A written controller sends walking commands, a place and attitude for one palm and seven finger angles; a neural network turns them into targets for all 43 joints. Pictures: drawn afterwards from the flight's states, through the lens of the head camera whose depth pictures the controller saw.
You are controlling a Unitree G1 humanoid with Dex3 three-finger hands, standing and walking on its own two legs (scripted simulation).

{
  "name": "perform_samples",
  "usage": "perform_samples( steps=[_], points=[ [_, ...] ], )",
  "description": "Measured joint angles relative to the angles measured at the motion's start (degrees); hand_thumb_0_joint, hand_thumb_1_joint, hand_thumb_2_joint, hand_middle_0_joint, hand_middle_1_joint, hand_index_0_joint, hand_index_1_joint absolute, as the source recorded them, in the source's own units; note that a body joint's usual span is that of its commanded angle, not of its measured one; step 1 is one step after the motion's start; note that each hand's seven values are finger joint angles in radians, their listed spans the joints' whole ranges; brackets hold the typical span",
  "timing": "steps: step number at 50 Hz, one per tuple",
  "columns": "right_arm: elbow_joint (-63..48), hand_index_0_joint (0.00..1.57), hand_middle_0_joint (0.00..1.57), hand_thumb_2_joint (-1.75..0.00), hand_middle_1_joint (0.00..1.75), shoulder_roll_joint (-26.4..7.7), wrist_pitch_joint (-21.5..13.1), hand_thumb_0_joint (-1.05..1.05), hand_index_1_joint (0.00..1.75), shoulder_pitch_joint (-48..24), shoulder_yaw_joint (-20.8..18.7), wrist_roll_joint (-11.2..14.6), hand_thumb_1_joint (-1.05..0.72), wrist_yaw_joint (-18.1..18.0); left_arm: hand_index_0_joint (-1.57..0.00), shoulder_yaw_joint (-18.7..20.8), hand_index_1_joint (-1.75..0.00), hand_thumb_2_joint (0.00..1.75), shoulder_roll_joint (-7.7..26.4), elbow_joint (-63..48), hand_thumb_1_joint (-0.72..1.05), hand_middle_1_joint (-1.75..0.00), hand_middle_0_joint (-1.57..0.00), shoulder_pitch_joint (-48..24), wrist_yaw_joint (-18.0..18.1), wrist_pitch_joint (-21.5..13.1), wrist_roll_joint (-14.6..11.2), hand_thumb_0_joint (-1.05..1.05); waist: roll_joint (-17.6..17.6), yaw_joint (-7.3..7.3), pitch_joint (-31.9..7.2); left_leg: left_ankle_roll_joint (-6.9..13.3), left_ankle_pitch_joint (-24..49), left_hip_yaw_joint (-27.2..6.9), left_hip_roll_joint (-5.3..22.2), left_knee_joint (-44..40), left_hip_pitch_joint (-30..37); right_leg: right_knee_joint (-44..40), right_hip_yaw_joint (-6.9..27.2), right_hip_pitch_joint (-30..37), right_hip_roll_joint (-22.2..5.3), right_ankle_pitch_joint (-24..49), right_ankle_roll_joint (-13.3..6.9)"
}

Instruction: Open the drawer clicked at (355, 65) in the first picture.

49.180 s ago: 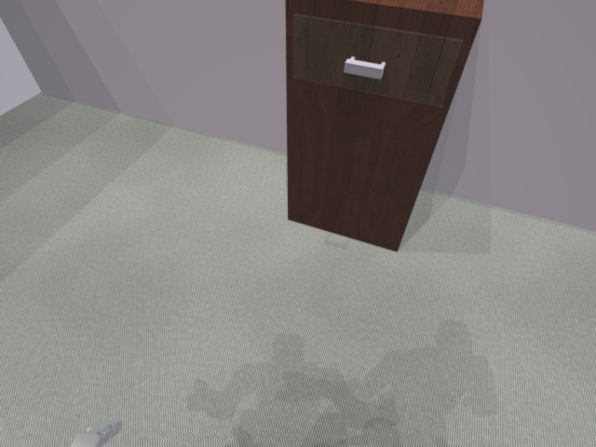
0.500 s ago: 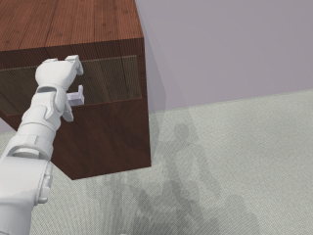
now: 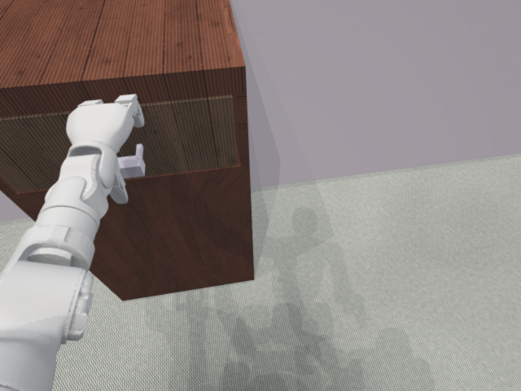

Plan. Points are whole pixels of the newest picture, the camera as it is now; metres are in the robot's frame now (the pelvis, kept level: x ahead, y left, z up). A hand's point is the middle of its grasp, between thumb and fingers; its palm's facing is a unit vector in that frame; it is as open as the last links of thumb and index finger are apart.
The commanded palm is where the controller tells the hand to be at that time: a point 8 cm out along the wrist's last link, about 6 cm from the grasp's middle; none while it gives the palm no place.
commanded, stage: move the hooked fingers above the handle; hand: left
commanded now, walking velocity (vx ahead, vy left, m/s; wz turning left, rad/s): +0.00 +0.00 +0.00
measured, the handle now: (114, 160) +0.52 +0.25 +0.03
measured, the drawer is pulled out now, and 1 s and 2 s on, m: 0.00 0.00 0.00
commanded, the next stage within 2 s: lower the fingers behind the handle in 0.68 s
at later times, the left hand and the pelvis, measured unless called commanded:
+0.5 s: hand (116, 150) +0.49 +0.21 +0.10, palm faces +0.01 -0.03 -1.00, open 13.6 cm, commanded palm +0.47 +0.25 +0.15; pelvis +0.00 +0.00 +0.00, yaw +0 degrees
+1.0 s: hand (116, 151) +0.48 +0.21 +0.09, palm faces +0.02 -0.04 -1.00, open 13.6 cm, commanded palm +0.46 +0.25 +0.13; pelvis +0.00 +0.00 +0.00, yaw +0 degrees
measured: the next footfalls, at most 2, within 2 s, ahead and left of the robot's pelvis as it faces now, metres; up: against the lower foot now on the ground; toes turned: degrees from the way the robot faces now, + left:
none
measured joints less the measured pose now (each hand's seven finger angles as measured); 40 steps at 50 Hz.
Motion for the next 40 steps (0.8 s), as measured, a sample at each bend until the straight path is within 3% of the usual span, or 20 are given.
perform_samples(
  steps=[40],
  points=[
    [0.33, 0.21, 0.2, -0.9, 0.3, -0.15, -0.49, 0.01, 0.3, 1.02, -0.47, -0.3, -0.91, 0.27, -0.36, 0.99, -1.24, 0.3, 0.42, 0.5, -0.49, -1.22, -0.43, 0.1, -0.66, -0.1, 0.14, 0.0, 0.34, -0.28, -0.28, -0.2, -0.02, -0.17, 0.23, 0.13, -0.25, 0.2, -0.12, -0.28, 0.26, -0.05, -0.27]
  ],
)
